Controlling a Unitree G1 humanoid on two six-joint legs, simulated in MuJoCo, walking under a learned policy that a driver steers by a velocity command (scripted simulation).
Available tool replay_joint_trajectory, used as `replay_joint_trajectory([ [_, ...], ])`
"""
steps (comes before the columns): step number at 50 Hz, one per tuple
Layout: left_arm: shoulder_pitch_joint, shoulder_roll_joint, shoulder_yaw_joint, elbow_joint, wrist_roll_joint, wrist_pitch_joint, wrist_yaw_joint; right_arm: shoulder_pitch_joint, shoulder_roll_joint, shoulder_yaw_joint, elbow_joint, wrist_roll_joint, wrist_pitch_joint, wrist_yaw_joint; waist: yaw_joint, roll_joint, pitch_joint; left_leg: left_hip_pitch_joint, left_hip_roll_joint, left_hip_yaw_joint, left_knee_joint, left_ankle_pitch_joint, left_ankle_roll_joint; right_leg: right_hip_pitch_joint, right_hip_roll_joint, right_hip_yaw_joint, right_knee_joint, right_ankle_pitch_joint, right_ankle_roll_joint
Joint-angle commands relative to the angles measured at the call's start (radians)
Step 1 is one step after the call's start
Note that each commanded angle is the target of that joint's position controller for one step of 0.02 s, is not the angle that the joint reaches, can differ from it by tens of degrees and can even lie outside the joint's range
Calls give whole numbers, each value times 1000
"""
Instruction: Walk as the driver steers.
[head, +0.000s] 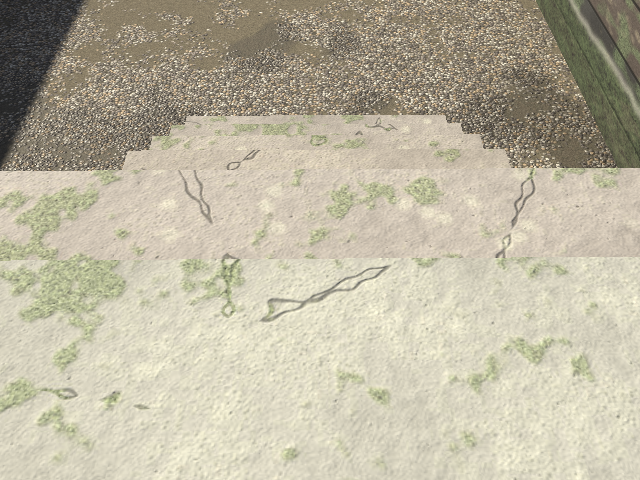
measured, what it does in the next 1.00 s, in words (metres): walks ahead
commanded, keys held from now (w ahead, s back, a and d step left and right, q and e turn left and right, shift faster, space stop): no key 0.46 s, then w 0.54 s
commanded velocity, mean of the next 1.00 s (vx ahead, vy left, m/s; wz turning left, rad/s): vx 0.16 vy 0.00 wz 0.00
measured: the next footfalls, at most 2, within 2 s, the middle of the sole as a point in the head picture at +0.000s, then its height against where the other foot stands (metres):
right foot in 1.20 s outside the picture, level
left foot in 1.72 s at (290, 376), level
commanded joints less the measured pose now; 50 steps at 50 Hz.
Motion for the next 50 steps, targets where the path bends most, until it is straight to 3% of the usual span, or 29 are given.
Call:
replay_joint_trajectory([
  [1, 91, 81, 13, -7, 0, -3, 2, 33, -92, -13, -22, 0, -6, -3, 0, -5, 18, 84, 32, -36, -70, 142, 35, -115, -13, 11, -100, 113, -20],
  [23, 112, 72, 13, -15, -1, -4, 1, 57, -84, -13, -24, 1, -6, -5, 0, -5, 25, 84, 31, -32, -62, 149, 30, -117, -10, 12, -99, 118, -22],
  [24, 134, 66, 12, -4, -3, -2, 2, 75, -77, -12, -14, 2, -5, -5, 1, -6, 1, 93, 18, -19, -60, 35, 33, -107, 0, 1, -100, 15, -28],
  [26, 125, 93, 23, -15, -14, 1, 8, 87, -98, -23, -12, 14, -5, -8, -1, -23, 52, 17, -10, 1, -33, -347, 53, -160, 5, 13, -86, -292, -71],
  [28, 133, 100, 27, -34, -23, -14, 10, 68, -92, -25, -31, 20, -25, -4, 10, -24, 133, -79, 12, -34, -23, -479, 75, -216, -38, 79, -103, -446, -115],
  [30, 185, 122, 37, -31, -31, -38, 2, 39, -70, -22, -52, 23, -60, 9, 33, -70, 148, -165, 11, -24, 63, -386, 70, -159, -114, 196, -150, -463, -165],
  [32, 226, 185, 58, -25, -35, -54, -7, -22, -31, -14, -89, 27, -91, 28, 51, -190, 154, -285, -18, 53, 240, -204, 61, -48, -267, 422, -273, -485, -247],
  [33, 209, 185, 59, -36, -33, -60, -10, -42, -39, -14, -102, 27, -102, 34, 47, -186, 169, -302, 5, 31, 283, -200, 78, -57, -310, 480, -296, -434, -268],
  [34, 179, 182, 57, -48, -31, -66, -14, -27, -36, -13, -106, 32, -112, 41, 22, -187, 174, -289, 16, 20, 256, -227, 95, -61, -318, 472, -275, -354, -264],
  [36, 86, 169, 52, -79, -38, -63, -24, 109, -54, -25, -61, 40, -124, 46, -63, -148, 142, -30, -13, 55, 31, -175, 108, -153, -226, 302, -177, -182, -189],
  [37, 29, 174, 51, -105, -35, -64, -26, 240, -89, -45, -10, 33, -122, 44, -116, -101, 88, 189, -22, 25, -15, -85, 108, -258, -150, 198, -55, 5, -142],
  [38, -33, 134, 40, -145, -36, -76, -27, 416, -194, -80, 30, 27, -122, 41, -182, 126, 36, 382, 149, -280, -162, -144, 183, -436, -12, 11, 321, 167, -62],
  [39, -24, 71, 24, -175, -33, -99, -25, 519, -257, -88, 38, 19, -128, 52, -183, 336, -48, 525, 360, -708, -315, -93, 298, -623, 80, 15, 639, -144, -35],
  [40, -36, 107, 34, -178, -46, -113, -33, 420, -164, -54, 14, 4, -137, 50, -118, 179, -4, 488, 391, -711, -299, -65, 293, -714, 19, 118, 811, -168, -64],
  [41, -36, 112, 34, -175, -55, -118, -44, 333, -117, -38, -17, 3, -140, 51, -80, 105, 36, 440, 358, -568, -288, -10, 258, -744, -24, 126, 859, -82, -92],
  [42, -42, 112, 38, -172, -48, -120, -47, 275, -109, -29, -37, 1, -136, 55, -52, 46, 44, 403, 314, -444, -301, 44, 227, -739, -63, 109, 832, 7, -106],
  [44, -67, 138, 59, -178, -33, -113, -52, 263, -73, -10, -41, -2, -120, 58, -30, 47, 55, 348, 234, -259, -320, 209, 172, -687, -104, 68, 735, 102, -106],
  [45, -69, 121, 58, -179, -35, -105, -58, 285, -67, -6, -37, -4, -111, 52, -26, 65, 53, 330, 214, -213, -329, 257, 164, -668, -106, 49, 706, 119, -96],
  [47, -120, 88, 50, -201, -31, -88, -65, 307, -92, -4, -38, -7, -103, 37, -22, 60, 71, 284, 204, -160, -356, 314, 171, -671, -109, 20, 626, 162, -67],
  [50, -307, 65, 29, -278, -24, -87, -66, 280, -134, -7, -67, -11, -98, 19, -44, 54, 122, 167, 175, -95, -404, 300, 169, -596, -80, -15, 335, 291, -38],
])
